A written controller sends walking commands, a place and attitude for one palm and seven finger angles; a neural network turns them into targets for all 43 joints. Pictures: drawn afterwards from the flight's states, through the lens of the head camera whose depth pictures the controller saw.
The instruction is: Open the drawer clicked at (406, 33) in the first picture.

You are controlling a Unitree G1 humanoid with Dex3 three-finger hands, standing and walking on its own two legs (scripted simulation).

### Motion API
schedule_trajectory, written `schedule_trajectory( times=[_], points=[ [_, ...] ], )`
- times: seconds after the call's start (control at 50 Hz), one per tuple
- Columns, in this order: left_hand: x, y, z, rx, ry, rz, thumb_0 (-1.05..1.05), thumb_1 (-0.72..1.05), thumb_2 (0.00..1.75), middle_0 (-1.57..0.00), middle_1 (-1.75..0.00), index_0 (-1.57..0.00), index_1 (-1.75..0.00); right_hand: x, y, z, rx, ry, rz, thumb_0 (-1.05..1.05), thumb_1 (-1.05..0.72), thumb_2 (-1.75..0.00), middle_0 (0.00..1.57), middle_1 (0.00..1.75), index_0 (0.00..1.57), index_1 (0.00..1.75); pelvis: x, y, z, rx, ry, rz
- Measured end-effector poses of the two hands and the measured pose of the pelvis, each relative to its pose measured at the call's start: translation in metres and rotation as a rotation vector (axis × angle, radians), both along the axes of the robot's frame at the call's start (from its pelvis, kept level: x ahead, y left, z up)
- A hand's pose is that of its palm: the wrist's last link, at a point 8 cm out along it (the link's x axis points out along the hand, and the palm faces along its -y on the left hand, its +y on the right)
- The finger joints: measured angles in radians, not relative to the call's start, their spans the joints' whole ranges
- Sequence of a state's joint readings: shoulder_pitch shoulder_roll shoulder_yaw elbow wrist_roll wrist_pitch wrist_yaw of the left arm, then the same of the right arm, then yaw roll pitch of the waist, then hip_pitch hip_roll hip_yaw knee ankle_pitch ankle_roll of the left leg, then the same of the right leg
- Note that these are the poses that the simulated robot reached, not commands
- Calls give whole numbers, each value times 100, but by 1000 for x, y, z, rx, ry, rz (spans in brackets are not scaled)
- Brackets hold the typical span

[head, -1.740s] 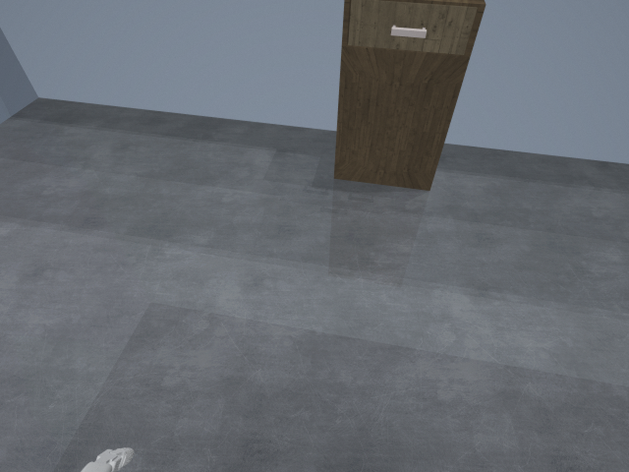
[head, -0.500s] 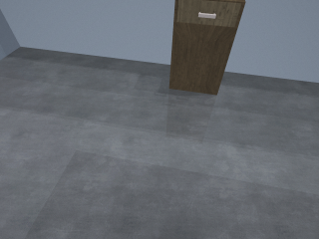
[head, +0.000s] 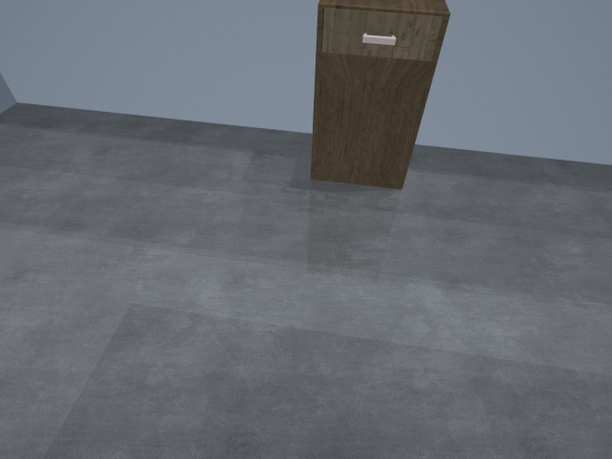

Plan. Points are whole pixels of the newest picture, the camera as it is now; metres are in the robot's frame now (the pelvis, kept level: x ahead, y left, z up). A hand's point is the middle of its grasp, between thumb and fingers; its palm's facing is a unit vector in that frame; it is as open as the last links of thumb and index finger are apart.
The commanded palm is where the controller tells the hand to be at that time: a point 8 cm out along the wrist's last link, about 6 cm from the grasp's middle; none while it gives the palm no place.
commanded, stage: walk to a spot facing it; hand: left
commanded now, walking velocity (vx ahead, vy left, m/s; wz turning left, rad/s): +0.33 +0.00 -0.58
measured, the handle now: (379, 38) +1.58 -0.16 -0.02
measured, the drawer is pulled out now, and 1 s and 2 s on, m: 0.00 0.00 0.00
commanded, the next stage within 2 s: turn to face it in 1.76 s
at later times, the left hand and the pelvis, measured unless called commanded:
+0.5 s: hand (227, 443) +0.19 +0.14 -0.17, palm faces -0.19 -0.97 -0.17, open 7.3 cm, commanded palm none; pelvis +0.15 -0.04 +0.00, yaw -13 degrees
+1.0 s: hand (270, 278) +0.51 +0.12 -0.18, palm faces -0.39 -0.91 -0.14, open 7.3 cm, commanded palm none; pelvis +0.38 -0.02 +0.00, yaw -24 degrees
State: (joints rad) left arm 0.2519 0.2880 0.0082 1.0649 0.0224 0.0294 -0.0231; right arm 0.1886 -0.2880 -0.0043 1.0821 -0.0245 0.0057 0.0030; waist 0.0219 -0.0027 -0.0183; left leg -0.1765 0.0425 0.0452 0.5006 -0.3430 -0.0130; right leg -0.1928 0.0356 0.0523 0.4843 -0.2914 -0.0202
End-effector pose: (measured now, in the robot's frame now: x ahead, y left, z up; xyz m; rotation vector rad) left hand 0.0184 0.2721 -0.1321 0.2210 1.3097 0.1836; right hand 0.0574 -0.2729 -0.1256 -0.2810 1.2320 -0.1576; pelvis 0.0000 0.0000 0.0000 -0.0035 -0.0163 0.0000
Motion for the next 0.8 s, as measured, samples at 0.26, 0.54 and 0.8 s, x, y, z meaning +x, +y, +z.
schedule_trajectory(
  times=[0.26,0.54,0.8],
  points=[
    [105,-60,-19,-65,-8,-151,1,91,89,-20,-30,-20,-30,-74,2,-35,85,227,-260,1,-90,-90,20,30,20,30,67,-30,-22,11,11,-145],
    [191,-81,-16,-107,51,-203,0,91,89,-20,-30,-20,-30,133,-13,4,66,-122,-270,1,-91,-90,20,30,20,29,167,-32,-1,-18,26,-243],
    [364,-52,-24,-121,37,-291,1,91,89,-20,-30,-20,-30,203,33,12,12,-93,-419,-1,-94,-90,20,30,20,30,296,-4,2,-33,19,-346]
  ],
)
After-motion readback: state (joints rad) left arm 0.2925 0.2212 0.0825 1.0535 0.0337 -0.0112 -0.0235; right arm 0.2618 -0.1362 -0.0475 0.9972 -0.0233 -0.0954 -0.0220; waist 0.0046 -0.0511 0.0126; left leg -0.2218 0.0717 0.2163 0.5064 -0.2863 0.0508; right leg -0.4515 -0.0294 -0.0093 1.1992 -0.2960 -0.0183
